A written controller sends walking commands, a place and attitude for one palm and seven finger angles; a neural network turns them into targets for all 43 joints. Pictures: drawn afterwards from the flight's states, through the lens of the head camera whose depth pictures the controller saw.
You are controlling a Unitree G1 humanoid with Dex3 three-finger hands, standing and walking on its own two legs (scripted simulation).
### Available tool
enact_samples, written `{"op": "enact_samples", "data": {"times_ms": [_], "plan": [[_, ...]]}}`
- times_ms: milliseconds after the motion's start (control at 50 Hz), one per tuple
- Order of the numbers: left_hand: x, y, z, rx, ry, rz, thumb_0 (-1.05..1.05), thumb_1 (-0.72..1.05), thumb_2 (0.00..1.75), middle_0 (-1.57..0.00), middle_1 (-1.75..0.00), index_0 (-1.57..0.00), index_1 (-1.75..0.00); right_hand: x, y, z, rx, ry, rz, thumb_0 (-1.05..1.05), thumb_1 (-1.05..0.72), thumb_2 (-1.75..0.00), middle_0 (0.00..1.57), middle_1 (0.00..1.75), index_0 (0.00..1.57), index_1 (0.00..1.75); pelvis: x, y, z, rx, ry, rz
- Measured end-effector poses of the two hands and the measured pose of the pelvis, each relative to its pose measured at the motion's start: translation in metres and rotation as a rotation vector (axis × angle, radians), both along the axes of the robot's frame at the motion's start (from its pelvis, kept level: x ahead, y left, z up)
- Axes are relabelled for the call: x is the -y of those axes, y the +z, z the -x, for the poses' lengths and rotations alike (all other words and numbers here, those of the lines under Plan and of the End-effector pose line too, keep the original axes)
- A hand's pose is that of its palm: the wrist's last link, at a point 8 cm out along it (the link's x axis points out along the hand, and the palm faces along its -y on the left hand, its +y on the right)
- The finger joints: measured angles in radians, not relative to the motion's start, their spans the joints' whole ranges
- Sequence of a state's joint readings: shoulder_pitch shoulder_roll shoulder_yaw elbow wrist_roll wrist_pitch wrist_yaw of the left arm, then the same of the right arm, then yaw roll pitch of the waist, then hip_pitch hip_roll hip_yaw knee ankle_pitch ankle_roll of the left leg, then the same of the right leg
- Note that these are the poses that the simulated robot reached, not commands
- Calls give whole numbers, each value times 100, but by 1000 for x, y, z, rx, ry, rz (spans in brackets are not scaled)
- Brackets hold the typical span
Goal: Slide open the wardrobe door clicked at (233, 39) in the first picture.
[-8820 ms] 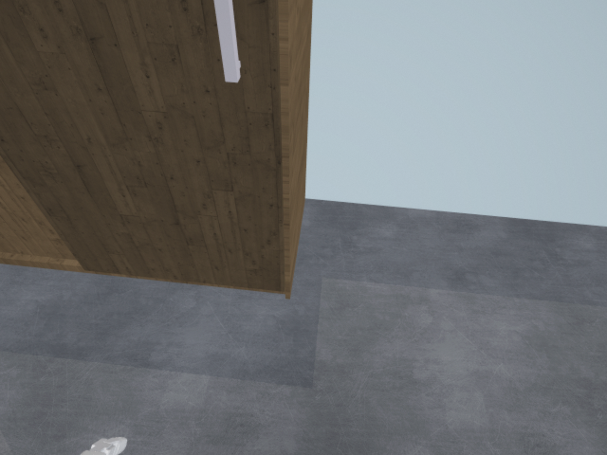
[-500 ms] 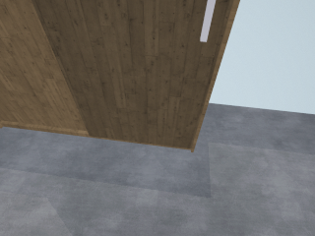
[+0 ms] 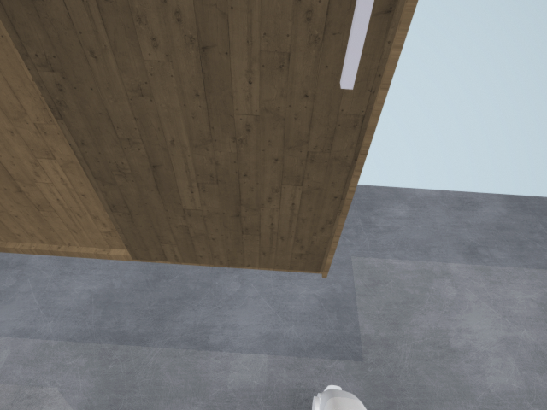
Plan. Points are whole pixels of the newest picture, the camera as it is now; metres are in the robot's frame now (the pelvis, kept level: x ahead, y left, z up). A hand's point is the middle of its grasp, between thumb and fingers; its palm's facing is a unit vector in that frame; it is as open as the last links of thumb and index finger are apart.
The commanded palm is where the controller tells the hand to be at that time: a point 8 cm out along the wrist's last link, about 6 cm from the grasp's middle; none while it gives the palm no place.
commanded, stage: take the last steps up to it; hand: right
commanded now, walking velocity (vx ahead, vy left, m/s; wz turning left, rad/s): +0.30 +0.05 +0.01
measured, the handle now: (360, 13) +0.71 -0.13 +0.26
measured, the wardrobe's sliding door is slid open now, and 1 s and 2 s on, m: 0.00 0.00 0.00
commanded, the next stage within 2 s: come to a stop and stand still in 0.48 s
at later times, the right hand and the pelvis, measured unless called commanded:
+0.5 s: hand (378, 349) +0.26 -0.19 -0.15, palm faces -0.01 +0.97 -0.22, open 7.4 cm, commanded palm none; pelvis +0.15 +0.00 +0.00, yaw +2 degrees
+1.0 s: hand (363, 367) +0.23 -0.17 -0.18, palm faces +0.08 +0.97 -0.23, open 7.3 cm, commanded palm none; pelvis +0.20 +0.02 -0.01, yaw +0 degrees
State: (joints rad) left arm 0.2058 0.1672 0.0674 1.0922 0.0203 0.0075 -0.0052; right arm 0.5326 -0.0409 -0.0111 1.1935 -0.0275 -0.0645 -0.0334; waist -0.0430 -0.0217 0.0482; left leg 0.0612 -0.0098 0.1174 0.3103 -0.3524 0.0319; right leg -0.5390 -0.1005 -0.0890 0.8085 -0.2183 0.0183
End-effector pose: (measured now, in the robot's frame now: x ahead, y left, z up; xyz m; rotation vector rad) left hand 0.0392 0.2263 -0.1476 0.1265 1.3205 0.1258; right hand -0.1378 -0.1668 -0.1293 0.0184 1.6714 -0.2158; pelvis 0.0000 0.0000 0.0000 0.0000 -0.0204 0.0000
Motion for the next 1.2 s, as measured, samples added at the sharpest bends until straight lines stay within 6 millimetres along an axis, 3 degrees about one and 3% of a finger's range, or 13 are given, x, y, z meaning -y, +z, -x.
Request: {"op": "enact_samples", "data": {"times_ms": [100, 160, 200, 260, 360, 480, 580, 640, 700, 840, 980, 1060, 1200], "plan": [[26, -4, -88, 147, -46, -17, 0, 92, 90, -19, -30, -20, -30, 19, -16, -21, -67, -16, -26, 0, -91, -90, 21, 30, 20, 30, 20, -17, -40, 2, 8, -11], [39, -2, -113, 213, -33, -23, 0, 92, 90, -19, -30, -20, -30, 40, -27, -59, -43, 21, -21, 0, -91, -90, 21, 30, 20, 30, 29, -20, -56, 18, 29, 0], [43, 3, -115, 215, -10, -19, 0, 92, 90, -20, -30, -20, -30, 57, -29, -99, 24, 58, 0, 0, -91, -90, 21, 30, 20, 30, 32, -15, -66, 25, 39, -1], [31, 16, -119, 230, 49, -60, -3, 96, 90, -20, -30, -21, -30, 79, -26, -171, 171, 109, 41, 0, -91, -90, 20, 30, 20, 30, 33, -6, -81, 23, 38, -1], [15, 20, -108, 140, 51, -75, -3, 95, 90, -20, -30, -20, -30, 94, -9, -281, 408, 152, 100, 0, -91, -90, 20, 30, 19, 30, 27, 3, -107, 11, 30, 5], [3, 10, -86, 3, 107, -33, -1, 92, 90, -20, -30, -20, -30, 78, 9, -373, 525, 225, 126, 0, -91, -90, 20, 30, 19, 30, 6, 5, -139, 5, 30, 14], [-14, -11, -75, -118, 154, 19, 0, 91, 90, -20, -30, -20, -30, 44, 5, -420, 551, 277, 140, 0, -91, -90, 20, 30, 19, 30, -25, -8, -172, 0, 35, 28], [-24, -16, -82, -177, 141, 33, 0, 91, 90, -20, -30, -20, -30, 23, 3, -423, 534, 261, 131, 0, -91, -90, 20, 30, 20, 30, -36, -9, -187, 3, 23, 9], [-33, -11, -104, -180, 117, 27, 0, 91, 90, -20, -30, -20, -30, 11, 4, -416, 492, 207, 139, -1, -93, -90, 20, 30, 20, 30, -43, -2, -198, 3, 17, 13], [-41, -8, -174, -87, 59, 9, 0, 91, 90, -19, -30, -20, -30, 20, 1, -396, 386, 169, 166, -2, -94, -90, 21, 30, 20, 30, -45, 1, -208, -1, 12, 18], [-38, 6, -236, 71, 0, -66, 0, 92, 90, -19, -30, -20, -30, 43, -18, -366, 315, 125, 138, 0, -92, -90, 21, 30, 20, 30, -24, -6, -204, -1, 7, 5], [-25, 15, -249, 135, -29, -98, 0, 91, 90, -19, -30, -20, -30, 59, -30, -355, 293, 109, 118, 0, -91, -90, 21, 30, 20, 30, -11, -10, -200, 11, 16, 5], [-2, 22, -242, 157, -39, -65, 0, 91, 90, -20, -30, -20, -30, 68, -19, -341, 291, 126, 115, 0, -91, -90, 20, 30, 20, 30, -3, 0, -191, 3, 20, -3]]}}
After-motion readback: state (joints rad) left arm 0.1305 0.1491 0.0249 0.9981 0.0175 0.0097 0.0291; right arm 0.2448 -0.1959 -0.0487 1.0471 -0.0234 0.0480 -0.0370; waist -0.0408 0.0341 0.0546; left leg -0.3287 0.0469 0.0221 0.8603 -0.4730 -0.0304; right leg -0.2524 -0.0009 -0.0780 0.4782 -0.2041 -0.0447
